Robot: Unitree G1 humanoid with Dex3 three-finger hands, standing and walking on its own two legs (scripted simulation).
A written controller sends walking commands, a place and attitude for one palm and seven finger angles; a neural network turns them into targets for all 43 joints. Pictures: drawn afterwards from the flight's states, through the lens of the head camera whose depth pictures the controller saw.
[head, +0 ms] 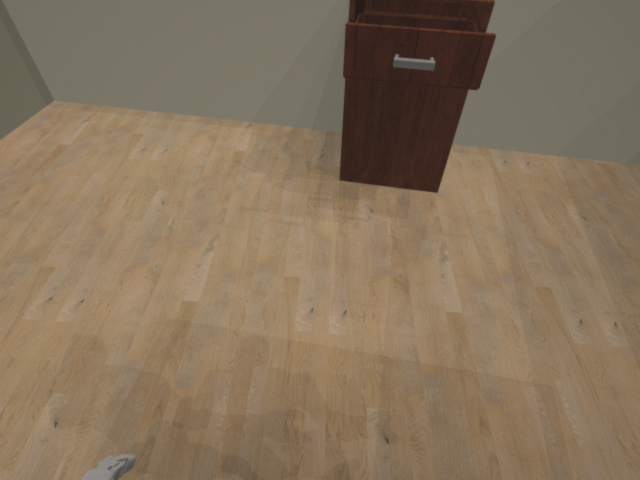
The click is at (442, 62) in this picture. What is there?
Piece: drawer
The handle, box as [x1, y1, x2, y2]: [393, 54, 434, 70]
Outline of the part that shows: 395,54 393,66 433,70 433,57 430,57 429,60 400,58 397,56 398,54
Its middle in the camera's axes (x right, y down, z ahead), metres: +0.29 -0.55 +1.19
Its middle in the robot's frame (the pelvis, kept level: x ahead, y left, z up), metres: +1.27 -0.23 -0.02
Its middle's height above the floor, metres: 0.75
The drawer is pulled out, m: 0.28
